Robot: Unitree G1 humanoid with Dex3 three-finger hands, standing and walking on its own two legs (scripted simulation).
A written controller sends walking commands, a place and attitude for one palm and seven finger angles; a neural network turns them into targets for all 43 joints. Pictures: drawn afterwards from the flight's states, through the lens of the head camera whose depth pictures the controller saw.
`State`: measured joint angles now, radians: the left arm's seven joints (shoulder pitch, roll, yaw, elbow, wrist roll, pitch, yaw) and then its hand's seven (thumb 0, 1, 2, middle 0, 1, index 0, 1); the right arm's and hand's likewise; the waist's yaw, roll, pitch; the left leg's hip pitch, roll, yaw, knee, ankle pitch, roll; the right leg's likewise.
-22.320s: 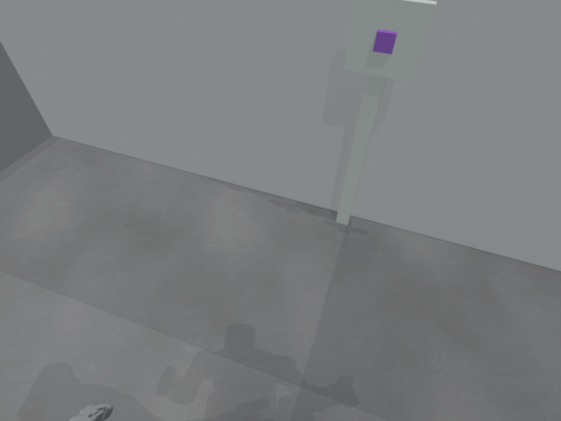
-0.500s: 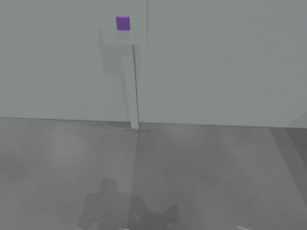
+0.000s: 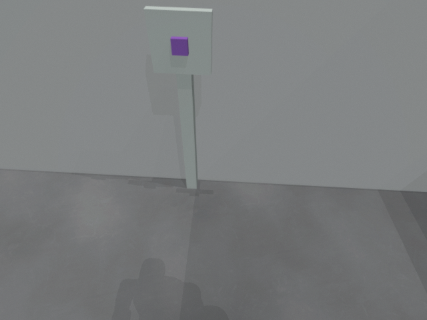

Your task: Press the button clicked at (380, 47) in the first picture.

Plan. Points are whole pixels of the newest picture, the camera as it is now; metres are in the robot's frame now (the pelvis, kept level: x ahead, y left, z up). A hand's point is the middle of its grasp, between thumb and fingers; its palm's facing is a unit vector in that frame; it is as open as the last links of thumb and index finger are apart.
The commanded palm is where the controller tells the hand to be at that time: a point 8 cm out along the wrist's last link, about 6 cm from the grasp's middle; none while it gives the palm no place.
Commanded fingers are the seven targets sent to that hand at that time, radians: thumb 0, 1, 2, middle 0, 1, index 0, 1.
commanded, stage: let the arm hang, fingers relaxed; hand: left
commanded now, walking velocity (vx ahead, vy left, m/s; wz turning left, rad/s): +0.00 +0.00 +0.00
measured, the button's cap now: (179, 45) +0.92 +0.16 +0.10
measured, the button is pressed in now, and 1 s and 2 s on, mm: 0 0 0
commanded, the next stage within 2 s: stand and wait in 0.34 s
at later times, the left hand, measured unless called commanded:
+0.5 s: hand out of the picture +0.02 +0.16 -0.17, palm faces +0.04 -0.98 -0.21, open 7.3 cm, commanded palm none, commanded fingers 0.00 0.90 0.90 -0.20 -0.30 -0.20 -0.30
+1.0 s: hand out of the picture +0.07 +0.18 -0.16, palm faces +0.02 -0.97 -0.25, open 7.3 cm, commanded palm none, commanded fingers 0.00 0.90 0.90 -0.20 -0.30 -0.20 -0.30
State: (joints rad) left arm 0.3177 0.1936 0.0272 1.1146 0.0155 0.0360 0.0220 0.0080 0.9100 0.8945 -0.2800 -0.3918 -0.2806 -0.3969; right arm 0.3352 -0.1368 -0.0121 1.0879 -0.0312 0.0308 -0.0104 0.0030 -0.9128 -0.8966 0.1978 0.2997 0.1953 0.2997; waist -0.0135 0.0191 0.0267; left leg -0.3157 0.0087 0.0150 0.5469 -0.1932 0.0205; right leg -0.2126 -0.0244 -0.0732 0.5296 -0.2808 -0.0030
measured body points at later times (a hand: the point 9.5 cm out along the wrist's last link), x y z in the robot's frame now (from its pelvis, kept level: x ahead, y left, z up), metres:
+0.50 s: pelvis +0.03 -0.02 +0.01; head +0.04 -0.02 +0.46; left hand +0.02 +0.21 -0.15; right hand +0.04 -0.24 -0.15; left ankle +0.07 +0.10 -0.73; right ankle +0.01 -0.13 -0.73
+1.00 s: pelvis +0.04 -0.03 +0.01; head +0.05 -0.03 +0.46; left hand +0.07 +0.23 -0.14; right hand +0.06 -0.28 -0.15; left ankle +0.07 +0.10 -0.73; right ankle +0.01 -0.13 -0.73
